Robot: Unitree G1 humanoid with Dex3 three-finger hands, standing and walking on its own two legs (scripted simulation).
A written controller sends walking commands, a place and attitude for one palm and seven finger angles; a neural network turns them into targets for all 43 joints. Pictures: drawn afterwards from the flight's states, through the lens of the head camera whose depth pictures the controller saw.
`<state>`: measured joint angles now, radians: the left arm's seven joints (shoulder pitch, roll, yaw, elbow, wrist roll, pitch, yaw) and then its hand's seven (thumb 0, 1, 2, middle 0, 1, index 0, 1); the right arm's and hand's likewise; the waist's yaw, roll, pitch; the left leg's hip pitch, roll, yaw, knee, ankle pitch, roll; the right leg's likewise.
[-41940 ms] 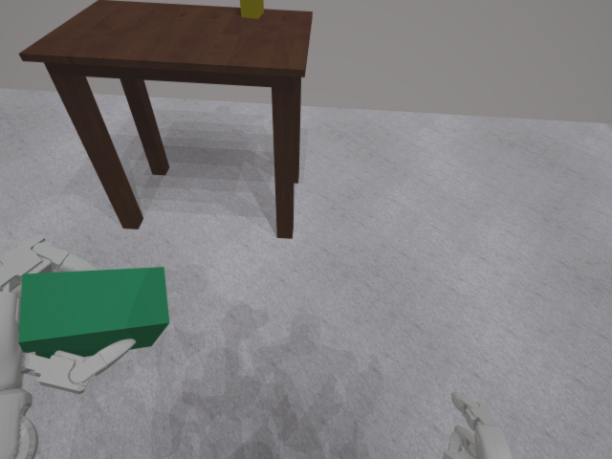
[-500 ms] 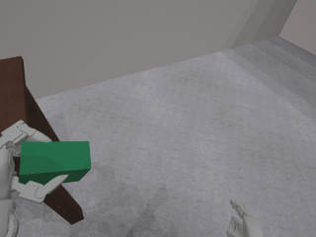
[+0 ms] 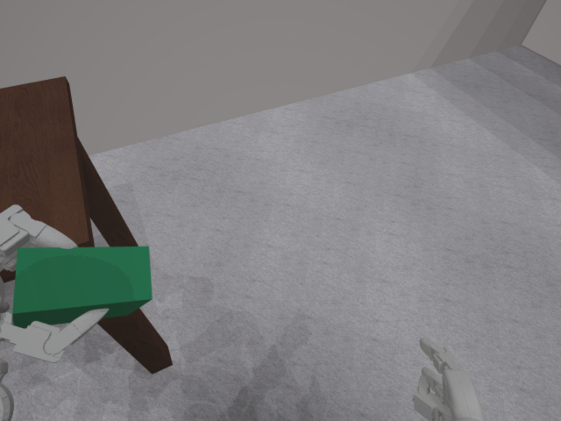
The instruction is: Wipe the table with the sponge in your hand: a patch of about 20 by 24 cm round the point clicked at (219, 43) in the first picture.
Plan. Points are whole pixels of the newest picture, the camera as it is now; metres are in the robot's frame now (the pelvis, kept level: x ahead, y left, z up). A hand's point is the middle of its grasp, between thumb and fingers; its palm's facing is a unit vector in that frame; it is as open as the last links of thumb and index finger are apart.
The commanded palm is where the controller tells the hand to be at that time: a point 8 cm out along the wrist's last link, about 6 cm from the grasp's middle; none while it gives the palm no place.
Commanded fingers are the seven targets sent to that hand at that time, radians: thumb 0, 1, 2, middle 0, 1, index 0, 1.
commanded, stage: shuffle to correct the standing spot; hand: left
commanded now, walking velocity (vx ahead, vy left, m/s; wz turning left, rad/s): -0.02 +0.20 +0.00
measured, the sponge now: (100, 285) +0.23 +0.22 +0.14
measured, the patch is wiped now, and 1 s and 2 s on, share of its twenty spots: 0.95 0.95 0.95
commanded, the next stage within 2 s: come to a stop and stand still in 0.96 s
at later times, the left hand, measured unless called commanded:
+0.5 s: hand out of the picture +0.17 +0.36 +0.18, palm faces +0.39 -0.82 -0.42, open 9.6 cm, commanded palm +0.12 +0.41 +0.18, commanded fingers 0.00 0.10 1.30 -1.20 -1.60 -1.20 -1.60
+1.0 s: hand out of the picture +0.15 +0.52 +0.17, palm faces +0.43 -0.79 -0.44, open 9.6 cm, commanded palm +0.09 +0.55 +0.18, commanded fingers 0.00 0.10 1.30 -1.20 -1.60 -1.20 -1.60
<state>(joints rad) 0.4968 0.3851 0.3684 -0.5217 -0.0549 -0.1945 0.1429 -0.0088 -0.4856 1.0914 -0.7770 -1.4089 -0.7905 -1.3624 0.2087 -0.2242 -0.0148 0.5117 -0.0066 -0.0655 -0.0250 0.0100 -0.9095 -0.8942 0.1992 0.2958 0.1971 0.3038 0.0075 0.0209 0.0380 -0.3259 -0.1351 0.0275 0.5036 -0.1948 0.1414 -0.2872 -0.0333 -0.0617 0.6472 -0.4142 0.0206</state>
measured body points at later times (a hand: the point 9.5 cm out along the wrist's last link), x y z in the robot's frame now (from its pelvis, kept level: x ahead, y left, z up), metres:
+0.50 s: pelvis -0.04 +0.13 -0.01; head +0.00 +0.14 +0.44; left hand +0.14 +0.40 +0.20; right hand +0.14 -0.10 -0.10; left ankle -0.02 +0.22 -0.71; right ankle -0.04 -0.05 -0.73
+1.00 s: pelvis -0.06 +0.27 +0.00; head -0.05 +0.27 +0.45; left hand +0.12 +0.56 +0.19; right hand +0.10 +0.03 -0.09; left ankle -0.04 +0.43 -0.70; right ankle -0.07 +0.12 -0.73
